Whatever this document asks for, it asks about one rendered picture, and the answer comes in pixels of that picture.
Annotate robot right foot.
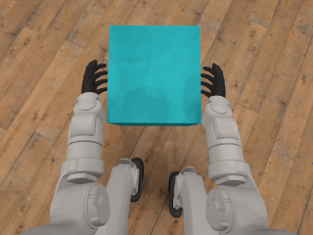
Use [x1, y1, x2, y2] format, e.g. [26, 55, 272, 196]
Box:
[168, 171, 183, 218]

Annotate robot left forearm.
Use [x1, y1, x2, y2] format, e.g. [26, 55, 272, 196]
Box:
[49, 92, 106, 223]

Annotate robot left upper arm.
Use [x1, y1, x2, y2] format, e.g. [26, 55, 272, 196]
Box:
[21, 182, 111, 235]

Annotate carton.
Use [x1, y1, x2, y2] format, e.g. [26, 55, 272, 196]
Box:
[106, 25, 201, 126]

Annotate robot right upper arm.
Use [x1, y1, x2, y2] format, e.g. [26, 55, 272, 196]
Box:
[205, 185, 297, 235]

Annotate left robot hand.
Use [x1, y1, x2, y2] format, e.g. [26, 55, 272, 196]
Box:
[81, 59, 109, 95]

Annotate right robot hand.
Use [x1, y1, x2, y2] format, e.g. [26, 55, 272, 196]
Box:
[201, 63, 226, 98]

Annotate robot left shin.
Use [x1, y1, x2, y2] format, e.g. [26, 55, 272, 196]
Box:
[111, 158, 139, 195]

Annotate robot right forearm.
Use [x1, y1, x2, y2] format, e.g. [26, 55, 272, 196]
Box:
[201, 95, 268, 220]

